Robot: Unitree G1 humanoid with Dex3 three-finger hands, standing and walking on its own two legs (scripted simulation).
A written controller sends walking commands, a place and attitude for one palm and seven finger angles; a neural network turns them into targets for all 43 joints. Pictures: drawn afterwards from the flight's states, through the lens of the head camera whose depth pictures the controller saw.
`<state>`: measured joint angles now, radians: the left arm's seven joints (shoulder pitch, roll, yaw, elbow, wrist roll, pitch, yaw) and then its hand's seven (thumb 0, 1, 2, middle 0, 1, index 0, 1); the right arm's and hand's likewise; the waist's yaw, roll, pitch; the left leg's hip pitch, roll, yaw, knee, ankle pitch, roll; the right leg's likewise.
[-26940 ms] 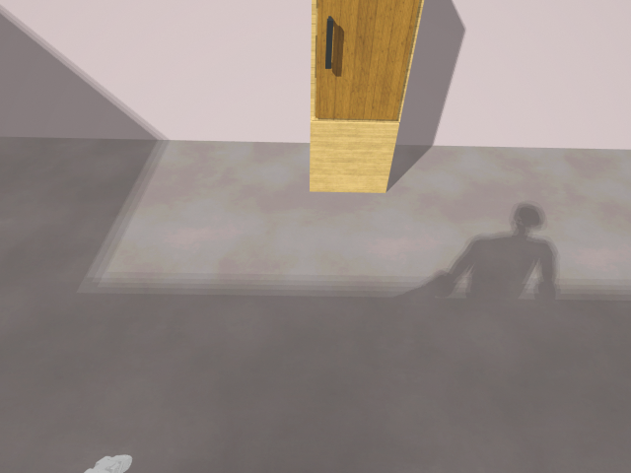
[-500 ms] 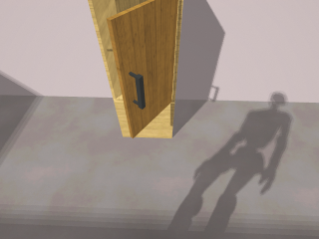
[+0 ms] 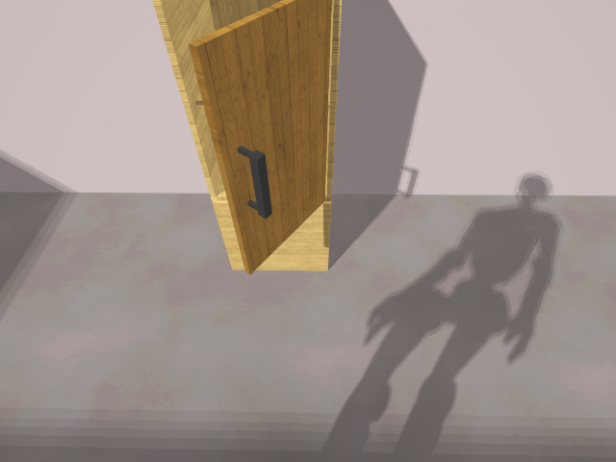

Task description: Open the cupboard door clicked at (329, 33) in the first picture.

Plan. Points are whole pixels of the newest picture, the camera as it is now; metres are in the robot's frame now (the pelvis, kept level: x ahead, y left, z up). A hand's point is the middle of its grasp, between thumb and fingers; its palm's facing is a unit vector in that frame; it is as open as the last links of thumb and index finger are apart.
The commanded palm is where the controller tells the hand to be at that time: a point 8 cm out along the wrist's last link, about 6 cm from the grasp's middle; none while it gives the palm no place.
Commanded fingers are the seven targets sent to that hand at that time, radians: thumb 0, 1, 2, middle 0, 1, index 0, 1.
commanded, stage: walk to a spot facing it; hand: left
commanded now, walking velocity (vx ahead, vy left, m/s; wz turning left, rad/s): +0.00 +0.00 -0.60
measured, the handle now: (254, 183) +0.63 +0.15 -0.04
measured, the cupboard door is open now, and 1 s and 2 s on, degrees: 54 54 54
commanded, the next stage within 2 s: none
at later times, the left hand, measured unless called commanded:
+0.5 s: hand out of the picture +0.08 +0.15 -0.17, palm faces -0.19 -0.93 -0.31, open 7.3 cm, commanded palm none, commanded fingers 0.00 0.90 0.90 -0.20 -0.30 -0.20 -0.30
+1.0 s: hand (232, 450) +0.17 +0.14 -0.19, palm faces -0.45 -0.86 -0.24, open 7.4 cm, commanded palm none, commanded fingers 0.00 0.90 0.90 -0.20 -0.30 -0.20 -0.30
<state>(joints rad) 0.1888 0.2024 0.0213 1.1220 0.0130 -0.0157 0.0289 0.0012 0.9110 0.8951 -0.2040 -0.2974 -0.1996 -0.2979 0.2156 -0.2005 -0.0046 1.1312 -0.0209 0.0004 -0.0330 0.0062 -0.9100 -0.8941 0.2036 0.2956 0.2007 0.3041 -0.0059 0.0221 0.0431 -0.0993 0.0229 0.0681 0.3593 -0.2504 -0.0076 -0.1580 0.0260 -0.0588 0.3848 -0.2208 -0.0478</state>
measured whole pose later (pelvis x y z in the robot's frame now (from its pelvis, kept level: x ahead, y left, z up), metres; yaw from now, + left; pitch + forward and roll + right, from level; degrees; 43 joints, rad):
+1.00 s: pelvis +0.02 -0.03 -0.01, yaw -32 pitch +4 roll -1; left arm 0.22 0.25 0.09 0.93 0.02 0.05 0.00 0.00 0.91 0.89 -0.21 -0.30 -0.20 -0.30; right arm 0.09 -0.19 -0.04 0.86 -0.01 0.01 -0.04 0.01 -0.91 -0.89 0.21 0.30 0.20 0.30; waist 0.03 -0.04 0.08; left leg -0.28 0.01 -0.06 0.52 -0.30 -0.01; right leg -0.41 0.15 0.17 0.76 -0.44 0.00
